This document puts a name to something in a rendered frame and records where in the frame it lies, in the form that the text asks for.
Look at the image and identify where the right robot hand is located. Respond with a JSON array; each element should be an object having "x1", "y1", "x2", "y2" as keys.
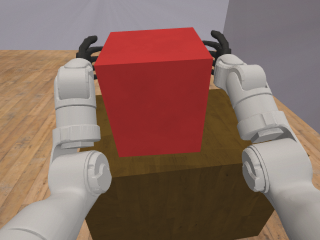
[{"x1": 202, "y1": 30, "x2": 232, "y2": 75}]

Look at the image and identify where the right robot upper arm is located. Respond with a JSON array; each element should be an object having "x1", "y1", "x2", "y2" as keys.
[{"x1": 242, "y1": 138, "x2": 320, "y2": 240}]

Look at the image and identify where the left robot hand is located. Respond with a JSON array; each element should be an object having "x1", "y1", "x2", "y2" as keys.
[{"x1": 76, "y1": 35, "x2": 103, "y2": 80}]

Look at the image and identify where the carton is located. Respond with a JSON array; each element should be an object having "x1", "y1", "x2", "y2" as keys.
[{"x1": 94, "y1": 27, "x2": 213, "y2": 157}]

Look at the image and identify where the robot left forearm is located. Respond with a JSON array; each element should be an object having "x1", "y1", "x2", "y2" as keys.
[{"x1": 48, "y1": 58, "x2": 101, "y2": 190}]

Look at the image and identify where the robot right forearm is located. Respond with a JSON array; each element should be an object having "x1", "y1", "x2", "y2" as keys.
[{"x1": 213, "y1": 54, "x2": 313, "y2": 180}]

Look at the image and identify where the left robot upper arm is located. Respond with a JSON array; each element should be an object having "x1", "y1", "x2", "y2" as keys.
[{"x1": 0, "y1": 150, "x2": 112, "y2": 240}]

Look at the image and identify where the pedestal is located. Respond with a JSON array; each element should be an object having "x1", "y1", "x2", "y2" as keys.
[{"x1": 79, "y1": 89, "x2": 310, "y2": 240}]

